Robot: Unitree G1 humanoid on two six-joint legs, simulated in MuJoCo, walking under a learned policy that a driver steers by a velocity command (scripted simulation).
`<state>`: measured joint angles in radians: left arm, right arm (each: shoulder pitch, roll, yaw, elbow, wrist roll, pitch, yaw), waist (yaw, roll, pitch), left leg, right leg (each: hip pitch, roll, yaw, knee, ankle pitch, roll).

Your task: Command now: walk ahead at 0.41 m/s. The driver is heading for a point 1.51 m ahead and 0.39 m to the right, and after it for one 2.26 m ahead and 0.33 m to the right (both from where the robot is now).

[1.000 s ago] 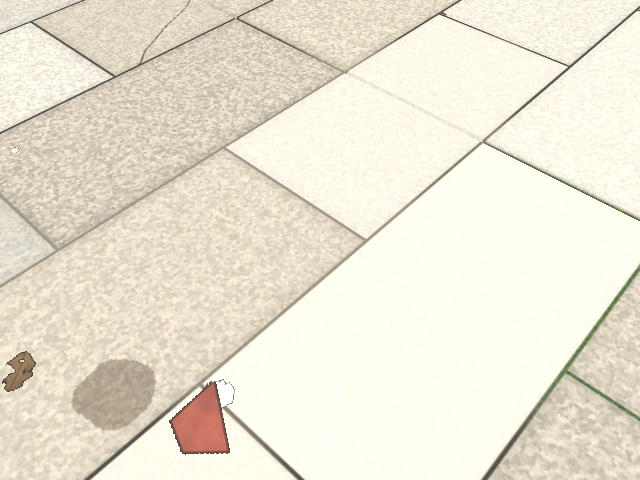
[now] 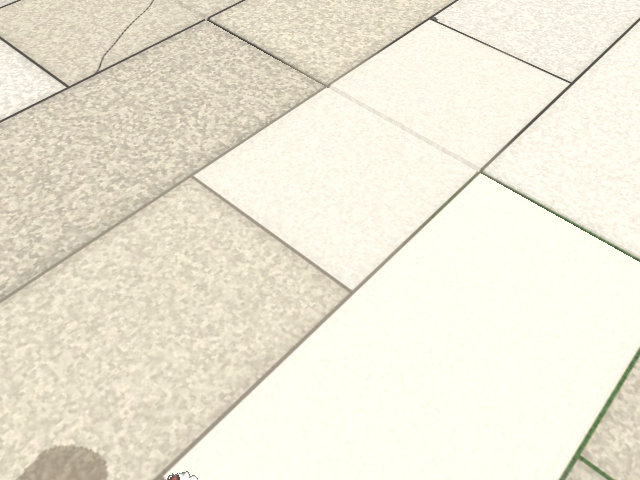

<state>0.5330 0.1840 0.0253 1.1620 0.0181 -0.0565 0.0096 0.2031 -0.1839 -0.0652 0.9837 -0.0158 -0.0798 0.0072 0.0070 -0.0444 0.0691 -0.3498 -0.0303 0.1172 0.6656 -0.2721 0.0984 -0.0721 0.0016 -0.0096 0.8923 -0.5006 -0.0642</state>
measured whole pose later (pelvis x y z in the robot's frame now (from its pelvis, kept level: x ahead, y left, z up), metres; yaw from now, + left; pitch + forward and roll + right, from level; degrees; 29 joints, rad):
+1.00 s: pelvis +0.53 +0.01 +0.02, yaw -12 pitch +2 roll -1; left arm 0.49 0.20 0.06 0.99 0.02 -0.07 0.01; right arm -0.05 -0.20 -0.02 0.77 -0.02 -0.06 0.02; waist 0.12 0.02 0.04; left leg -0.55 0.02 -0.01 0.57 -0.08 -0.01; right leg 0.03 0.10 0.15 0.30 -0.35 -0.08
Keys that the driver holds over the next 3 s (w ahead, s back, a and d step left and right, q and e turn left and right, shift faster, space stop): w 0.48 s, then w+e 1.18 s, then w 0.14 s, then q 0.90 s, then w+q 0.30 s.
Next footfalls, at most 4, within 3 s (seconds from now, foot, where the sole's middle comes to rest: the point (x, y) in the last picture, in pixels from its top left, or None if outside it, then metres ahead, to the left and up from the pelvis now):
0.48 right None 0.42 -0.06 -0.75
1.04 left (283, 360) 0.74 0.09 -0.75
1.60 right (409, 307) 0.89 -0.21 -0.75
2.12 left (417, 225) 1.16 -0.26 -0.75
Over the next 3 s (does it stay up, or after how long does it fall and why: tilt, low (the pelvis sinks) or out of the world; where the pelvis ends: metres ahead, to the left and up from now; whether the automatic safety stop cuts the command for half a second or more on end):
stays up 1.08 -0.32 0.03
